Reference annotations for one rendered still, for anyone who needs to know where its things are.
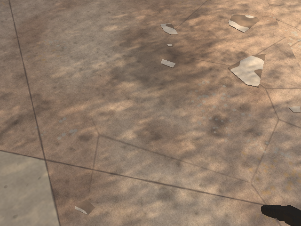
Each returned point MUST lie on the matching right robot hand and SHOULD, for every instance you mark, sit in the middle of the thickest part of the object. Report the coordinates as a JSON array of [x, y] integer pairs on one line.
[[288, 214]]

